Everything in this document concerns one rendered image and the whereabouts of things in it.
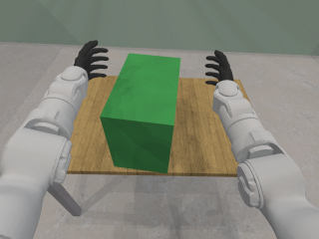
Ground table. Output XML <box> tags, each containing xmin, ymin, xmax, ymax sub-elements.
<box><xmin>47</xmin><ymin>76</ymin><xmax>250</xmax><ymax>217</ymax></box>

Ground robot left hand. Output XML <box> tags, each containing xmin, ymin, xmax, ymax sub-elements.
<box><xmin>74</xmin><ymin>40</ymin><xmax>109</xmax><ymax>81</ymax></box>

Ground carton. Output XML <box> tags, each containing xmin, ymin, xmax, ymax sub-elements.
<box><xmin>100</xmin><ymin>53</ymin><xmax>181</xmax><ymax>174</ymax></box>

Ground left robot forearm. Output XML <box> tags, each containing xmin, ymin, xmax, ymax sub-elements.
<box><xmin>0</xmin><ymin>66</ymin><xmax>89</xmax><ymax>175</ymax></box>

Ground right robot forearm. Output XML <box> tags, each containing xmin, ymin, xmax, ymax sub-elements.
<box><xmin>212</xmin><ymin>80</ymin><xmax>306</xmax><ymax>195</ymax></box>

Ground robot right hand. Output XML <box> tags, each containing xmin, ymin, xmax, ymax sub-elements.
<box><xmin>205</xmin><ymin>50</ymin><xmax>234</xmax><ymax>86</ymax></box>

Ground robot right upper arm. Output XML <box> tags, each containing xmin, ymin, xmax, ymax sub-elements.
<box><xmin>236</xmin><ymin>153</ymin><xmax>319</xmax><ymax>239</ymax></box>

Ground robot left upper arm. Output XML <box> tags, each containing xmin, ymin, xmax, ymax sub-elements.
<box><xmin>0</xmin><ymin>127</ymin><xmax>73</xmax><ymax>239</ymax></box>

